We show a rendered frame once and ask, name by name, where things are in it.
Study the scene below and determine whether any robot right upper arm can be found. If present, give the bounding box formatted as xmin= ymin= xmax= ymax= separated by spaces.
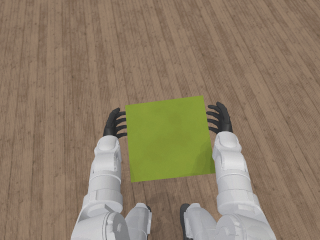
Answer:
xmin=214 ymin=213 xmax=277 ymax=240

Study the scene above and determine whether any carton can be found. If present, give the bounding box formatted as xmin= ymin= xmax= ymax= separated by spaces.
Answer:
xmin=125 ymin=95 xmax=216 ymax=183

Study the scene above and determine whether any left robot shin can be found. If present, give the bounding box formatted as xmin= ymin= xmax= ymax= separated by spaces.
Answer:
xmin=135 ymin=202 xmax=149 ymax=210

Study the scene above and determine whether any right robot hand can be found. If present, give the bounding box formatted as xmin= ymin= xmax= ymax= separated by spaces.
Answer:
xmin=206 ymin=101 xmax=233 ymax=134

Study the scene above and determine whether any robot right forearm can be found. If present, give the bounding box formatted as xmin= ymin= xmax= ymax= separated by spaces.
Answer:
xmin=212 ymin=131 xmax=271 ymax=228

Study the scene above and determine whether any robot shin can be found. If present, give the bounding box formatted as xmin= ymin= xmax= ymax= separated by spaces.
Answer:
xmin=186 ymin=203 xmax=201 ymax=239
xmin=135 ymin=202 xmax=149 ymax=210

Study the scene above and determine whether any left robot hand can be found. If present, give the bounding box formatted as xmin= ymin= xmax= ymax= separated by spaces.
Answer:
xmin=103 ymin=107 xmax=128 ymax=139

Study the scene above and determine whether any robot left upper arm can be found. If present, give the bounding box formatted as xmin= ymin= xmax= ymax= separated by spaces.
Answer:
xmin=71 ymin=211 xmax=130 ymax=240

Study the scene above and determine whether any right robot shin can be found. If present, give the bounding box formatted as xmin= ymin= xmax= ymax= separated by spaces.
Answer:
xmin=186 ymin=203 xmax=201 ymax=239

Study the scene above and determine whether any robot left forearm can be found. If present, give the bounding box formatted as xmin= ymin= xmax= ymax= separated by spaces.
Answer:
xmin=70 ymin=135 xmax=123 ymax=240

